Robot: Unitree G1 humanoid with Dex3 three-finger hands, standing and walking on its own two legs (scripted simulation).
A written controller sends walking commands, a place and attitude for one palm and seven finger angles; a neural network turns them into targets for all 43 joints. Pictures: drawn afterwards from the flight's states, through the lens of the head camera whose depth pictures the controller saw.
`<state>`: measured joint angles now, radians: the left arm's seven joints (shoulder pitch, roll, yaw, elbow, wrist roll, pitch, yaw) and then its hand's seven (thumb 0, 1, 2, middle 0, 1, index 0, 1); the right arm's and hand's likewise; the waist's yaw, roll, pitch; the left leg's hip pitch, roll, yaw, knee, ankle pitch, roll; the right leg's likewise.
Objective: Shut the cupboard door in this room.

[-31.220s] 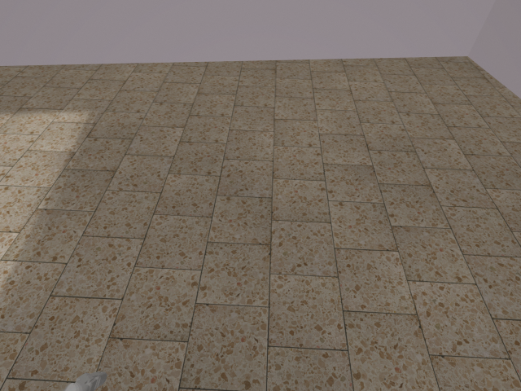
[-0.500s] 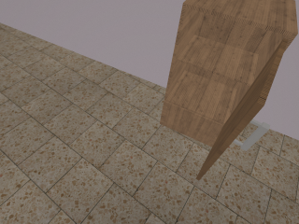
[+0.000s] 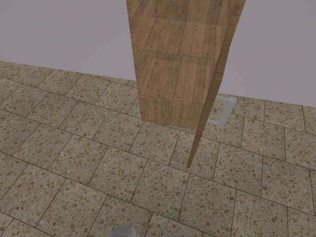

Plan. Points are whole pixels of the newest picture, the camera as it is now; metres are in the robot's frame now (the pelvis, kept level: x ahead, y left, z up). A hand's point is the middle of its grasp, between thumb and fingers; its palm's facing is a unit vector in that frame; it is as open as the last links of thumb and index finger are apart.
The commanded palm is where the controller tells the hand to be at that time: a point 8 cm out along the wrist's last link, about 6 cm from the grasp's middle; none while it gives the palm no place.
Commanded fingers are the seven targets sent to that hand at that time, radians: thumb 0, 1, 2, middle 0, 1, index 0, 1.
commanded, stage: turn or walk to find it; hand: left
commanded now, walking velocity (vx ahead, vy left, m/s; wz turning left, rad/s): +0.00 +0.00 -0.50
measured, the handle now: (219, 112) +0.49 -0.16 -0.03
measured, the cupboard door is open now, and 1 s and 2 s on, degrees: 82 82 82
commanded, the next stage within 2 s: stand and wait in 0.32 s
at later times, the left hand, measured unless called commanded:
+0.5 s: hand (95, 231) +0.14 +0.20 -0.17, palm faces -0.22 -0.95 -0.23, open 7.4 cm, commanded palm none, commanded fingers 0.00 0.90 0.90 -0.20 -0.30 -0.20 -0.30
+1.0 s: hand out of the picture +0.10 +0.16 -0.18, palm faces -0.18 -0.97 -0.18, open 7.3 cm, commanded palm none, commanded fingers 0.00 0.90 0.90 -0.20 -0.30 -0.20 -0.30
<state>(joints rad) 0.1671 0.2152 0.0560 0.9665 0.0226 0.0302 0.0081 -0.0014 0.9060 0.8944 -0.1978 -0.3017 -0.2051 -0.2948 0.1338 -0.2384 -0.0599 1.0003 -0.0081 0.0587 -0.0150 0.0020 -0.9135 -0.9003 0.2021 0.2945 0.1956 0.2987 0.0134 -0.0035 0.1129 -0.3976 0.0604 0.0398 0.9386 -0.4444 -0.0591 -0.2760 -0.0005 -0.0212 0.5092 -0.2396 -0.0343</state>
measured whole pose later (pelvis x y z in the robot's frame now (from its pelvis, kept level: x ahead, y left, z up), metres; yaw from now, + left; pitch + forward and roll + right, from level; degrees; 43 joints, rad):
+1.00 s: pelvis +0.03 -0.01 +0.00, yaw -13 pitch -1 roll +0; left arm 0.21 0.19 0.02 1.11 0.00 0.01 0.03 -0.01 0.92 0.89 -0.20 -0.30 -0.20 -0.29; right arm 0.24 -0.15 -0.01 1.12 -0.01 0.00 -0.04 0.01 -0.93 -0.90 0.20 0.29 0.20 0.30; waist 0.00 -0.03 0.02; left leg -0.15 0.05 0.08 0.46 -0.29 -0.02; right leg -0.12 -0.02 -0.08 0.43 -0.29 0.00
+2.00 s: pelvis +0.03 +0.01 +0.01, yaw -14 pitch -2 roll +0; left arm 0.28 0.14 0.00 1.14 0.01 -0.01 0.04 0.00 0.91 0.89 -0.20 -0.30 -0.20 -0.29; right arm 0.27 -0.13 -0.01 1.16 0.00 -0.02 -0.04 0.00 -0.91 -0.90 0.20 0.29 0.20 0.30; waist 0.00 -0.02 0.05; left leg -0.11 0.03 0.10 0.40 -0.25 0.00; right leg -0.10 -0.04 -0.07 0.39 -0.25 0.02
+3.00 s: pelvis +0.02 -0.02 +0.00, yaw -45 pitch +2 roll +1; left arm 0.27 0.25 0.07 0.93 0.02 0.04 0.01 0.00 0.90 0.89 -0.20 -0.30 -0.21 -0.30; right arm 0.05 -0.23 -0.04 0.88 0.00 0.04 -0.02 0.00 -0.91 -0.90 0.20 0.29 0.20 0.30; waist 0.06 -0.03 0.10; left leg -0.34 0.00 -0.04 0.69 -0.40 -0.06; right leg -0.29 0.13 0.23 0.47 -0.20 -0.05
